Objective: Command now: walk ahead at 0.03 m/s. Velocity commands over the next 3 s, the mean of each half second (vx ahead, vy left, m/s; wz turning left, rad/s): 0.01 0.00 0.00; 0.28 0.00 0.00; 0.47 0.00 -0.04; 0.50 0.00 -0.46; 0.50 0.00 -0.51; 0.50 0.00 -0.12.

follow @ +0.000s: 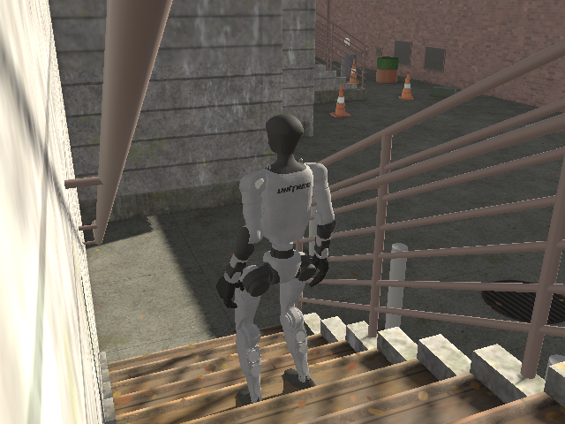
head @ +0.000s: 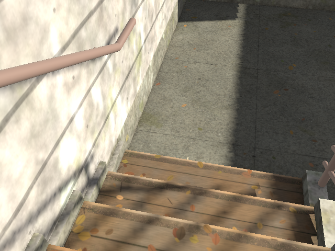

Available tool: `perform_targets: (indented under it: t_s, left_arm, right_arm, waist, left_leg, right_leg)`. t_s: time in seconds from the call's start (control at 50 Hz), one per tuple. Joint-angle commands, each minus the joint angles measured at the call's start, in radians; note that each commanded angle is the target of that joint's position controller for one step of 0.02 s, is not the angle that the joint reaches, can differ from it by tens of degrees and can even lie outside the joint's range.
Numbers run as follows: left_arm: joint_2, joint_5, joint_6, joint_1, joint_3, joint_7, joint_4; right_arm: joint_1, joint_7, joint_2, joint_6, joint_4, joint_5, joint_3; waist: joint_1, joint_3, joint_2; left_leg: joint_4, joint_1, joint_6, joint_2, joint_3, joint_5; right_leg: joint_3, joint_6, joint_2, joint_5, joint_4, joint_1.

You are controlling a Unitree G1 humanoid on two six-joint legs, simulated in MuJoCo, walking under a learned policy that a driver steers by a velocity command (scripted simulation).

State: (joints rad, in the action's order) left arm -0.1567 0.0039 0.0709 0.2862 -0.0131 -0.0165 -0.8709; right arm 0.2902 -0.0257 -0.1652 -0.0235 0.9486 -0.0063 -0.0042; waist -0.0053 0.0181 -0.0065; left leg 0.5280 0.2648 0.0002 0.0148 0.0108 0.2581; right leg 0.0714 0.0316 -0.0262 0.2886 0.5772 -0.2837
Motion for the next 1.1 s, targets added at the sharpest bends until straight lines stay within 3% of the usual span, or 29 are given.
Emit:
perform_targets:
  t_s: [0.02,0.08,0.2,0.52,0.56,0.6,0.64,0.68,0.7,0.72,0.76,0.78,0.8,0.82,0.84,0.86,0.88,0.9,0.92,0.96,0.98,1.0,1.02,1.04,1.06,1.08,1.1]
  left_arm:
    - [-0.093,0.002,-0.024,0.01,-0.02,0.001,0.041]
    - [-0.096,-0.003,-0.028,0.045,-0.022,-0.013,0.03]
    - [-0.096,-0.002,-0.025,0.086,-0.024,-0.016,0.012]
    - [-0.09,-0.003,-0.016,0.107,-0.028,-0.028,-0.03]
    - [-0.083,-0.006,-0.014,0.122,-0.029,-0.032,-0.046]
    - [-0.114,-0.018,-0.017,0.107,-0.044,-0.042,-0.036]
    - [-0.104,-0.022,-0.04,0.091,-0.045,-0.039,-0.027]
    - [-0.073,-0.023,-0.072,0.06,-0.043,-0.029,-0.02]
    - [-0.075,-0.023,-0.085,0.039,-0.045,-0.023,-0.014]
    - [-0.077,-0.026,-0.097,0.043,-0.049,-0.016,-0.013]
    - [-0.049,-0.045,-0.115,0.128,-0.048,-0.017,-0.035]
    - [-0.046,-0.037,-0.12,0.228,-0.055,-0.02,-0.081]
    - [-0.061,-0.021,-0.115,0.41,-0.072,-0.018,-0.161]
    - [-0.127,-0.026,-0.12,0.596,-0.095,-0.016,-0.202]
    - [-0.242,-0.014,-0.139,0.561,-0.103,0.007,-0.169]
    - [-0.182,-0.009,-0.161,0.44,-0.076,0.016,-0.134]
    - [-0.146,-0.01,-0.171,0.341,-0.059,0.022,-0.099]
    - [-0.151,-0.016,-0.166,0.281,-0.061,0.022,-0.082]
    - [-0.144,-0.021,-0.157,0.239,-0.055,0.021,-0.07]
    - [-0.101,-0.005,-0.149,0.247,-0.036,0.009,-0.082]
    - [-0.114,0.001,-0.15,0.269,-0.038,0.003,-0.091]
    - [-0.124,-0.007,-0.151,0.281,-0.036,-0.007,-0.097]
    - [-0.107,-0.021,-0.166,0.345,-0.03,-0.024,-0.113]
    - [-0.115,-0.022,-0.172,0.35,-0.027,-0.035,-0.113]
    - [-0.137,-0.018,-0.171,0.307,-0.029,-0.051,-0.104]
    - [-0.143,-0.019,-0.162,0.285,-0.029,-0.053,-0.104]
    - [-0.165,-0.02,-0.158,0.288,-0.034,-0.05,-0.112]
  right_arm:
    - [0.076,-0.011,-0.082,-0.01,-0.004,0.004,0.026]
    - [0.05,-0.005,-0.087,-0.01,-0.003,-0.001,0.031]
    - [0.044,-0.005,-0.08,-0.023,0.016,-0.013,0.036]
    - [0.038,-0.017,-0.087,-0.026,0.067,-0.015,0.044]
    - [0.06,-0.016,-0.083,-0.025,0.085,-0.015,0.046]
    - [0.058,-0.022,-0.13,-0.023,0.073,-0.023,0.067]
    - [0.114,-0.028,-0.158,-0.004,0.081,-0.024,0.082]
    - [0.17,-0.031,-0.203,0.018,0.095,-0.027,0.103]
    - [0.17,-0.03,-0.207,0.021,0.092,-0.023,0.109]
    - [0.141,-0.028,-0.201,0.027,0.076,-0.018,0.108]
    - [0.028,-0.024,-0.195,0.044,0.035,-0.051,0.103]
    - [-0.022,-0.017,-0.183,0.044,0.024,-0.05,0.099]
    - [-0.052,-0.01,-0.149,0.053,0.014,-0.028,0.094]
    - [-0.119,0.0,-0.093,0.073,-0.017,-0.022,0.073]
    - [-0.093,0.006,-0.052,0.102,-0.074,-0.042,0.064]
    - [-0.116,0.006,-0.099,0.121,-0.084,-0.065,0.073]
    - [-0.088,0.004,-0.111,0.122,-0.081,-0.059,0.072]
    - [-0.044,-0.002,-0.107,0.114,-0.054,-0.027,0.072]
    - [-0.031,-0.003,-0.119,0.106,-0.047,-0.011,0.075]
    - [-0.027,0.013,-0.113,0.088,-0.056,-0.01,0.072]
    - [-0.03,0.022,-0.109,0.079,-0.052,-0.009,0.068]
    - [-0.061,0.023,-0.105,0.075,-0.068,-0.009,0.064]
    - [-0.168,0.03,-0.117,0.089,-0.116,-0.015,0.065]
    - [-0.241,0.035,-0.124,0.106,-0.139,-0.013,0.06]
    - [-0.273,0.044,-0.115,0.113,-0.149,0.008,0.052]
    - [-0.285,0.059,-0.081,0.117,-0.159,0.026,0.044]
    - [-0.299,0.073,-0.07,0.116,-0.174,0.021,0.041]
  waist:
    - [-0.014,-0.067,-0.081]
    - [-0.004,-0.044,-0.047]
    - [0.004,-0.02,-0.009]
    - [0.004,-0.068,0.006]
    - [0.001,-0.065,0.011]
    - [-0.007,-0.119,0.037]
    - [-0.027,-0.166,0.068]
    - [-0.044,-0.155,0.162]
    - [-0.046,-0.16,0.179]
    - [-0.031,-0.159,0.172]
    - [0.044,-0.167,0.164]
    - [0.084,-0.135,0.15]
    - [0.15,-0.074,0.075]
    - [0.23,-0.027,-0.165]
    - [0.144,-0.015,-0.382]
    - [0.075,-0.117,-0.168]
    - [0.034,-0.14,-0.081]
    - [0.003,-0.109,0.002]
    - [-0.013,-0.103,-0.004]
    - [-0.027,-0.08,-0.058]
    - [-0.026,-0.082,-0.035]
    - [-0.021,-0.101,-0.042]
    - [0.017,-0.116,-0.049]
    - [0.049,-0.136,-0.092]
    - [0.05,-0.155,-0.081]
    - [0.066,-0.126,-0.068]
    - [0.081,-0.107,-0.056]
  left_leg:
    - [-0.098,-0.019,0.035,-0.037,-0.041,-0.03]
    - [-0.109,-0.03,0.021,-0.038,-0.04,-0.044]
    - [-0.115,-0.058,0.018,-0.052,-0.034,-0.133]
    - [-0.162,-0.069,0.02,-0.064,-0.035,-0.155]
    - [-0.187,-0.069,0.023,-0.045,-0.02,0.06]
    - [-0.19,-0.02,0.059,-0.036,-0.035,0.392]
    - [-0.225,0.0,0.115,-0.096,-0.129,0.531]
    - [-0.304,-0.069,0.204,-0.246,-0.334,0.523]
    - [-0.329,-0.03,0.244,-0.305,-0.413,0.492]
    - [-0.339,0.016,0.257,-0.322,-0.431,0.469]
    - [-0.275,0.15,0.216,-0.277,-0.339,0.423]
    - [-0.198,0.246,0.183,-0.216,-0.242,0.346]
    - [-0.005,0.369,0.158,-0.13,-0.112,0.202]
    - [0.449,0.517,0.106,-0.042,0.009,0.063]
    - [0.664,0.685,0.113,0.046,-0.032,0.281]
    - [0.767,0.784,0.141,-0.038,-0.13,0.237]
    - [0.797,0.796,0.148,-0.065,-0.143,0.125]
    - [0.743,0.746,0.131,-0.105,-0.127,0.048]
    - [0.689,0.707,0.115,-0.131,-0.119,-0.01]
    - [0.646,0.617,0.085,-0.146,-0.109,-0.167]
    - [0.61,0.602,0.079,-0.125,-0.072,-0.267]
    - [0.55,0.581,0.076,-0.108,-0.057,-0.33]
    - [0.392,0.662,0.083,-0.115,-0.096,-0.458]
    - [0.263,0.679,0.081,-0.103,-0.077,-0.554]
    - [0.08,0.527,0.072,-0.08,-0.049,-0.71]
    - [0.001,0.316,0.078,-0.038,-0.001,-0.876]
    - [0.008,0.2,0.077,-0.012,0.026,-0.939]
  right_leg:
    - [0.06,-0.067,-0.031,-0.085,-0.191,-0.022]
    - [0.055,-0.072,-0.025,-0.159,-0.182,0.034]
    - [0.035,-0.081,-0.017,-0.294,-0.192,0.099]
    - [0.01,-0.061,0.004,-0.257,-0.244,0.123]
    - [-0.01,-0.058,0.028,-0.023,-0.256,0.116]
    - [-0.043,-0.077,0.067,0.284,-0.197,0.017]
    - [-0.063,-0.083,0.08,0.355,-0.095,-0.098]
    - [-0.112,-0.072,0.073,0.192,0.077,-0.193]
    - [-0.091,-0.075,0.037,0.173,0.159,-0.196]
    - [-0.076,-0.085,0.017,0.204,0.201,-0.181]
    - [-0.102,-0.113,0.019,0.18,0.027,-0.017]
    - [-0.138,-0.117,0.058,0.098,-0.026,0.158]
    - [-0.183,-0.085,0.103,-0.007,0.049,0.361]
    - [0.098,-0.138,-0.062,0.015,-0.113,0.492]
    - [0.652,-0.306,-0.325,0.041,-0.331,0.436]
    - [0.667,-0.361,-0.383,0.097,-0.333,0.362]
    - [0.544,-0.339,-0.345,-0.003,-0.285,0.318]
    - [0.409,-0.298,-0.29,-0.09,-0.252,0.275]
    - [0.327,-0.265,-0.259,-0.195,-0.234,0.234]
    - [0.226,-0.244,-0.204,-0.322,-0.219,0.134]
    - [0.181,-0.238,-0.177,-0.331,-0.196,0.106]
    - [0.149,-0.226,-0.165,-0.365,-0.192,0.063]
    - [0.14,-0.2,-0.142,-0.225,-0.187,0.146]
    - [0.132,-0.188,-0.138,-0.18,-0.173,0.165]
    - [0.047,-0.174,-0.077,-0.107,-0.157,0.04]
    - [-0.01,-0.158,-0.038,-0.041,-0.128,-0.091]
    - [-0.014,-0.159,-0.039,0.017,-0.114,-0.163]
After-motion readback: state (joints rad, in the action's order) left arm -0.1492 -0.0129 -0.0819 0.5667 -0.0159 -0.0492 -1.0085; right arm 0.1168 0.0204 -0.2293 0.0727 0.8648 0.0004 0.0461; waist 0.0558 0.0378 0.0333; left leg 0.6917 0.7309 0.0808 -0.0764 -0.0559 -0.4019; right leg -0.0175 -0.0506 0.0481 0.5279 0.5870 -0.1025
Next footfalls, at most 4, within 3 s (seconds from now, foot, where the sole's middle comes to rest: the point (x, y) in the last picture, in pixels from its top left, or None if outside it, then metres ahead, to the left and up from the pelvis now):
1.28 left None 0.43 0.08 -0.93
1.84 right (216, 248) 0.69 -0.20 -1.10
2.38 left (187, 205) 1.03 -0.08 -1.26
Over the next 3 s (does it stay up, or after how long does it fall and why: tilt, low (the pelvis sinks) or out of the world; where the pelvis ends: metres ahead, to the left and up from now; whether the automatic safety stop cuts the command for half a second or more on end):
stays up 1.14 -0.36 -0.60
